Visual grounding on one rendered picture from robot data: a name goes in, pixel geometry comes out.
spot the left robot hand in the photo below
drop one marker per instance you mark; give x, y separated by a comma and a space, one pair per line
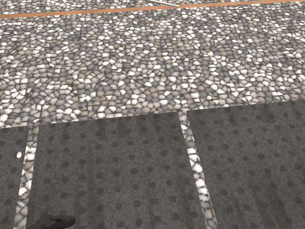
54, 222

